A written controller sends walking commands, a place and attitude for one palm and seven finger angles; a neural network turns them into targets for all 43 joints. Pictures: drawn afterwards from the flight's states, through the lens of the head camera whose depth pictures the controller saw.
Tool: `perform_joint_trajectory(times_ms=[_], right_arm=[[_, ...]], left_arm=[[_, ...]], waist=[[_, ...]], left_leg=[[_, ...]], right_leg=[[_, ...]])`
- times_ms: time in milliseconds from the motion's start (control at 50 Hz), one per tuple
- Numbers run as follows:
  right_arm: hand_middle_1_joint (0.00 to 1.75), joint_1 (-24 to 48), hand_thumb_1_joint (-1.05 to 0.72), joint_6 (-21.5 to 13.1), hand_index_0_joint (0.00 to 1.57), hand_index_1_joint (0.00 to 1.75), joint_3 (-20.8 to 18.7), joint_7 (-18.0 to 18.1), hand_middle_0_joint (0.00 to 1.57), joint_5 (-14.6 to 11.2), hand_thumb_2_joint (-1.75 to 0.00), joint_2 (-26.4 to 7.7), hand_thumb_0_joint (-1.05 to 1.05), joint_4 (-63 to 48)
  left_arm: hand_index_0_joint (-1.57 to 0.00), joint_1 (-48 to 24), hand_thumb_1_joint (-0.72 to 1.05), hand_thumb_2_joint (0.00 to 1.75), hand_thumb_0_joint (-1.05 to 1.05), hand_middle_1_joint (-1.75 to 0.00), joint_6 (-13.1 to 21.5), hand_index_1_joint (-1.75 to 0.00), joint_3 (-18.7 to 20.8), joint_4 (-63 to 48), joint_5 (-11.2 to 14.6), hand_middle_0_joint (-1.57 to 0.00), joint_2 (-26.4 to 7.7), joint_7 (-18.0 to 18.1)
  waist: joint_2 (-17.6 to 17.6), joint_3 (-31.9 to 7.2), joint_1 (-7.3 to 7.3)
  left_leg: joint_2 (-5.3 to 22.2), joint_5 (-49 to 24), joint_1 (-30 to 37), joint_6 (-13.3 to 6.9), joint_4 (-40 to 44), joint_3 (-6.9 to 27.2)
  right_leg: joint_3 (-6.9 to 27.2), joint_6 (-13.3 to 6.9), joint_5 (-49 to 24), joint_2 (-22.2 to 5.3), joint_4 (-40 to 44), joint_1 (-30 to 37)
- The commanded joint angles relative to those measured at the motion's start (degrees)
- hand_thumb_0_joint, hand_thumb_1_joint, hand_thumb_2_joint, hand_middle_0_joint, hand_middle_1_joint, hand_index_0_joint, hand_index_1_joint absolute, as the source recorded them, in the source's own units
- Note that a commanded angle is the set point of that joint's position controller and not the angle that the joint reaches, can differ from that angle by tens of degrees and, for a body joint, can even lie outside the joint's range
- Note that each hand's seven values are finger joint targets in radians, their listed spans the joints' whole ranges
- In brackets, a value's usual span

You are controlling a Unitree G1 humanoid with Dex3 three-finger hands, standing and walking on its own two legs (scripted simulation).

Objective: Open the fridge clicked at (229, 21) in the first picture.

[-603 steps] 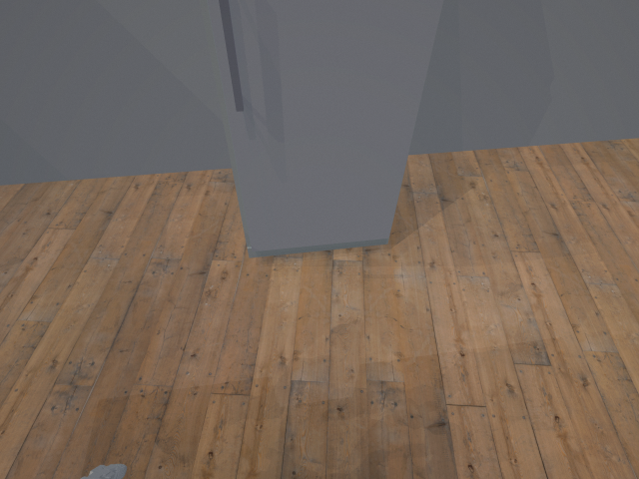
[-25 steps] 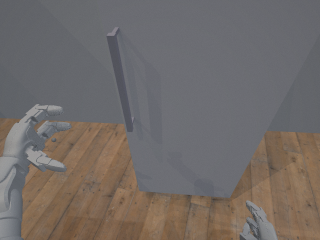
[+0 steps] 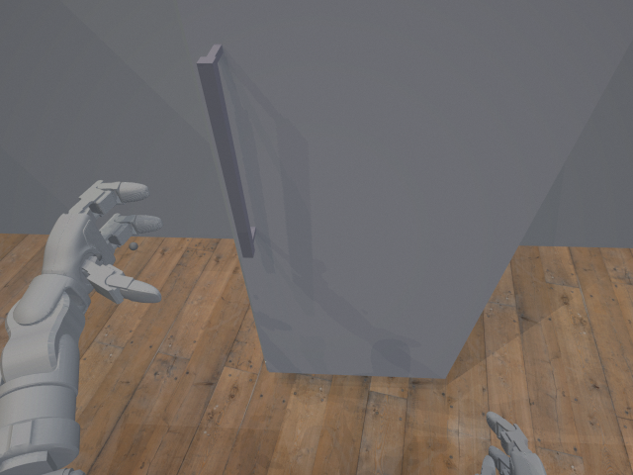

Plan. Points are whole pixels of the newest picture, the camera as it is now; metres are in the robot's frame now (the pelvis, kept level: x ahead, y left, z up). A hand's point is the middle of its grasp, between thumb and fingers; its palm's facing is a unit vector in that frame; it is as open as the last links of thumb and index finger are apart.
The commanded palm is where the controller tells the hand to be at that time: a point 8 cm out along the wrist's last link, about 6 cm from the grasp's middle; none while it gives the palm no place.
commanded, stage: move the hooked fingers beside the handle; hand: left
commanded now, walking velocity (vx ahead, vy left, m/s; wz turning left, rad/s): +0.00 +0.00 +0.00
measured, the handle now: (235, 169) +0.51 +0.16 +0.13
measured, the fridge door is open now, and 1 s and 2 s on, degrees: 0 0 0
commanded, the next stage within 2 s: feel for the door with the fingertips in 1.76 s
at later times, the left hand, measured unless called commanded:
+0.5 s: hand (164, 213) +0.40 +0.23 +0.13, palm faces +0.05 -1.00 +0.00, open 14.0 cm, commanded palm +0.37 +0.29 +0.14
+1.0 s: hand (181, 194) +0.44 +0.23 +0.13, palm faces +0.02 -1.00 +0.01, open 14.0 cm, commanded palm +0.42 +0.28 +0.13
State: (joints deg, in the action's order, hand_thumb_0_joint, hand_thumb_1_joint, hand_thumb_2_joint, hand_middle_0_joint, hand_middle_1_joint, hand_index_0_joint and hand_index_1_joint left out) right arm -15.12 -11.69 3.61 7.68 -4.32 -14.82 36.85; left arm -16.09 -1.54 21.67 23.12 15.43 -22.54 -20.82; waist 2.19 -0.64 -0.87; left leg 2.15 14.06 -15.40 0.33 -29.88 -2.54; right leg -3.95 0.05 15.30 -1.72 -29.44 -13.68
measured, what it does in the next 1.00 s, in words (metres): stands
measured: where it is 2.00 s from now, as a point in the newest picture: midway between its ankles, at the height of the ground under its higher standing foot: outside the picture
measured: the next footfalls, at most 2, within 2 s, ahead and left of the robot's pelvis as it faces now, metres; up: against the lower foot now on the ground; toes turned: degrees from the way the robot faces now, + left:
none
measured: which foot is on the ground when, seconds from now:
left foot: down 0.00-1.00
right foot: down 0.00-1.00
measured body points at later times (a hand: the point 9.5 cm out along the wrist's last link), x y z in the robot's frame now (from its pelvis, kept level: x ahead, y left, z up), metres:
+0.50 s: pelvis +0.01 +0.00 +0.00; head +0.03 -0.01 +0.45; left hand +0.39 +0.29 +0.14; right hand +0.13 -0.26 -0.11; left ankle +0.02 +0.12 -0.74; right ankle +0.00 -0.12 -0.74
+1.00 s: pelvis +0.01 +0.00 -0.01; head +0.04 +0.00 +0.44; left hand +0.44 +0.28 +0.13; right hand +0.09 -0.26 -0.12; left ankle +0.02 +0.12 -0.74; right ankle +0.00 -0.12 -0.74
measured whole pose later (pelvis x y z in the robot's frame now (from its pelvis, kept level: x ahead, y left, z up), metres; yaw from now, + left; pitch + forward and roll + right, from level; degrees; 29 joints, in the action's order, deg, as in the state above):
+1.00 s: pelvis +0.01 +0.00 -0.01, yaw -1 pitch +6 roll -1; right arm -18.9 -5.1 2.2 5.7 -3.4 -15.7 38.0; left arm -40.8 7.4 20.8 52.9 10.4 -26.5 -18.5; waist 1.1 -2.3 3.1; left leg 2.7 17.1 -25.6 0.0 -36.5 -2.7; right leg -3.5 0.3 17.5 -1.4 -34.9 -23.5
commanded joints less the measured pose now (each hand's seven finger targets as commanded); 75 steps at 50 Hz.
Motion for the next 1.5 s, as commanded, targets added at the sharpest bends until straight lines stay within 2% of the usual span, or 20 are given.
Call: perform_joint_trajectory(times_ms=[0,20,100,140,200,380,460,520,600,720,800,900,940,1100,1120,1180,1240,1340,1440,1480], right_arm=[[0.30,4.5,-0.90,-2.3,0.20,0.30,-3.1,0.4,0.20,0.1,-0.90,-7.5,0.00,-8.4],[0.30,4.2,-0.90,-2.1,0.20,0.30,-3.2,0.4,0.20,0.1,-0.90,-7.6,0.00,-8.2],[0.30,3.6,-0.90,-1.7,0.20,0.30,-3.2,0.4,0.20,0.2,-0.90,-7.7,0.00,-7.8],[0.30,2.9,-0.90,-1.3,0.20,0.30,-3.5,0.2,0.20,0.3,-0.90,-8.0,0.00,-7.5],[0.30,2.7,-0.90,-0.7,0.20,0.30,-3.7,-0.2,0.20,0.4,-0.90,-7.8,0.00,-7.9],[0.30,0.7,-0.90,1.1,0.20,0.30,-4.0,-0.6,0.20,0.4,-0.90,-8.3,0.00,-7.3],[0.30,-0.4,-0.90,1.7,0.20,0.30,-4.2,-0.7,0.20,0.7,-0.90,-8.7,0.00,-6.9],[0.30,-1.3,-0.90,2.3,0.20,0.30,-4.4,-0.9,0.20,0.6,-0.90,-9.0,0.00,-6.6],[0.30,-1.9,-0.90,2.7,0.20,0.30,-4.6,-1.0,0.20,0.6,-0.90,-9.0,0.00,-6.5],[0.30,-3.5,-0.90,3.4,0.20,0.30,-4.8,-1.1,0.20,0.7,-0.90,-9.4,0.00,-5.9],[0.30,-3.8,-0.90,4.0,0.20,0.30,-4.7,-1.4,0.20,0.9,-0.90,-9.4,0.00,-5.8],[0.30,-5.5,-0.90,4.6,0.20,0.30,-4.8,-1.4,0.20,1.0,-0.90,-9.9,0.00,-4.7],[0.30,-5.7,-0.90,4.7,0.20,0.30,-4.8,-1.5,0.20,1.2,-0.90,-9.8,0.00,-4.7],[0.30,-6.3,-0.90,5.9,0.20,0.30,-5.3,-2.6,0.20,1.3,-0.90,-9.8,0.00,-6.4],[0.30,-6.7,-0.90,6.2,0.20,0.30,-5.3,-2.6,0.20,1.3,-0.90,-9.9,0.00,-6.3],[0.30,-5.9,-0.90,6.4,0.20,0.30,-5.3,-2.6,0.20,1.0,-0.90,-9.7,0.00,-6.9],[0.30,-6.1,-0.90,6.4,0.20,0.30,-5.3,-2.1,0.20,1.1,-0.90,-9.9,0.00,-6.4],[0.30,-5.6,-0.90,6.0,0.20,0.30,-5.2,-1.9,0.20,1.1,-0.90,-9.4,0.00,-6.1],[0.30,-5.7,-0.90,5.9,0.20,0.30,-5.0,-1.6,0.20,0.8,-0.90,-9.8,0.00,-5.1],[0.30,-5.8,-0.90,5.9,0.20,0.30,-4.9,-1.8,0.20,1.0,-0.90,-9.8,0.00,-5.3]], left_arm=[[-0.30,-23.2,-0.50,0.30,0.00,-1.20,4.5,-1.20,3.9,-10.3,1.0,-0.30,-15.5,0.5],[-0.30,-23.6,-0.50,0.30,0.00,-1.20,4.5,-1.20,3.4,-9.2,0.8,-0.30,-15.3,0.6],[-0.30,-29.2,-0.50,0.30,0.00,-1.20,4.8,-1.20,0.9,-7.3,0.0,-0.30,-13.6,1.2],[-0.30,-28.9,-0.50,0.30,0.00,-1.20,5.2,-1.20,2.9,-5.2,0.0,-0.30,-15.7,1.6],[-0.30,-28.1,-0.50,0.30,0.00,-1.20,5.9,-1.20,3.4,-4.7,-0.4,-0.30,-15.7,1.8],[-0.30,-35.0,-0.50,0.30,0.00,-1.20,7.1,-1.20,2.3,0.9,-1.2,-0.30,-16.1,2.1],[-0.30,-36.3,-0.50,0.30,0.00,-1.20,8.7,-1.20,4.8,2.8,-1.4,-0.30,-19.3,1.7],[-0.30,-35.7,-0.50,0.30,0.00,-1.20,9.1,-1.20,4.5,6.1,-1.0,-0.30,-19.0,0.8],[-0.30,-38.8,-0.50,0.30,0.00,-1.20,9.6,-1.20,3.7,7.1,-1.5,-0.30,-19.0,0.3],[-0.30,-42.2,-0.50,0.30,0.00,-1.20,10.6,-1.20,2.9,10.2,-1.4,-0.30,-18.4,1.1],[-0.30,-45.4,-0.50,0.30,0.00,-1.20,11.5,-1.20,2.1,11.1,-2.7,-0.30,-18.5,1.7],[-0.30,-50.7,-0.50,0.30,0.00,-1.20,12.8,-1.20,2.4,17.3,-3.5,-0.30,-20.0,2.3],[-0.30,-53.7,-0.50,0.30,0.00,-1.20,14.1,-1.20,0.9,16.5,-4.1,-0.30,-19.1,2.6],[-0.30,-44.1,-0.50,0.30,0.00,-1.20,14.0,-1.20,3.4,16.5,-3.6,-0.30,-19.3,2.7],[-0.30,-43.5,-0.50,0.30,0.00,-1.20,14.0,-1.20,4.2,16.2,-3.4,-0.30,-20.3,2.8],[-0.30,-45.4,-0.50,0.30,0.00,-1.20,13.4,-1.20,2.6,13.4,-3.3,-0.30,-18.4,3.1],[-0.30,-47.8,-0.50,0.30,0.00,-1.20,13.7,-1.20,4.7,12.8,-3.5,-0.30,-21.5,3.8],[-0.30,-48.7,-0.50,0.30,0.00,-1.20,14.7,-1.20,1.7,10.2,-3.4,-0.30,-18.3,3.1],[-0.30,-49.6,-0.50,0.30,0.00,-1.20,12.6,-1.20,-0.2,17.3,-2.9,-0.30,-16.2,2.9],[-0.30,-51.6,-0.50,0.30,0.00,-1.20,12.8,-1.20,-0.9,16.7,-3.6,-0.30,-16.0,3.4]], waist=[[1.7,-12.2,0.66],[-0.5,-12.1,0.79],[2.0,-12.9,1.69],[-1.0,-14.3,1.32],[1.1,-15.9,0.62],[-0.2,-15.5,2.17],[1.0,-18.4,1.77],[-1.8,-17.2,2.19],[2.6,-17.8,2.47],[-1.8,-17.7,3.49],[2.0,-18.6,3.61],[-0.3,-18.0,4.64],[2.8,-20.5,4.95],[1.4,-22.3,2.65],[-1.1,-22.2,2.60],[1.0,-19.9,3.45],[0.8,-19.8,3.99],[3.5,-22.1,4.40],[0.3,-17.1,5.32],[1.3,-18.9,5.19]], left_leg=[[-1.9,-6.9,6.4,-1.7,3.9,2.2],[-1.7,-6.6,5.9,-1.9,3.8,2.1],[-1.8,-6.6,6.6,-1.8,3.4,2.5],[-1.7,-7.8,5.7,-2.0,2.9,2.3],[-1.9,-10.2,5.9,-1.8,2.4,2.0],[-1.8,-9.6,4.1,-2.1,1.1,1.6],[-2.0,-11.3,3.7,-2.2,0.1,1.4],[-1.7,-11.2,2.2,-2.4,-0.6,1.0],[-1.9,-11.4,2.7,-2.2,-1.2,1.2],[-1.7,-11.0,1.6,-2.4,-1.8,1.6],[-1.7,-10.9,1.5,-2.1,-2.0,1.8],[-1.4,-7.9,-0.3,-2.1,-2.5,2.3],[-1.5,-9.7,1.3,-2.0,-2.9,2.5],[-1.2,-14.0,0.4,-1.9,-3.4,1.8],[-1.1,-14.3,-0.5,-2.0,-3.4,2.0],[-1.2,-11.2,-0.5,-2.1,-2.7,1.8],[-1.1,-9.2,-0.6,-2.2,-2.6,2.0],[-1.2,-10.5,2.2,-2.0,-3.1,2.3],[-1.1,-6.1,-0.2,-2.1,-2.8,2.7],[-1.4,-6.8,0.2,-1.9,-2.9,3.1]], right_leg=[[1.0,-0.9,-9.8,1.9,4.2,-0.4],[1.1,-0.8,-9.4,2.0,4.3,-0.2],[1.0,-1.0,-9.2,1.9,3.9,-1.8],[1.2,-0.9,-11.1,1.8,3.4,-0.3],[1.2,-1.0,-13.7,1.8,2.4,0.5],[1.7,-0.8,-14.2,1.9,1.6,-1.3],[2.2,-0.9,-16.7,1.8,0.6,0.3],[2.1,-0.7,-17.3,1.9,0.3,-0.2],[2.2,-1.0,-17.2,1.9,-0.2,-2.0],[1.8,-0.8,-16.3,2.2,-0.5,-2.9],[1.9,-1.1,-15.6,2.1,-1.2,-4.0],[2.0,-0.9,-12.4,2.3,-1.3,-6.3],[2.0,-1.1,-13.4,2.2,-1.9,-6.4],[1.7,-1.2,-17.8,2.6,-3.1,-4.1],[1.4,-1.2,-18.0,2.7,-3.1,-2.9],[1.6,-1.1,-15.4,2.8,-2.4,-5.0],[1.9,-0.9,-13.4,2.8,-2.0,-5.3],[1.9,-1.2,-14.1,2.9,-2.2,-5.6],[1.5,-1.1,-10.0,2.7,-1.3,-8.8],[1.4,-1.2,-10.1,2.6,-1.8,-8.6]])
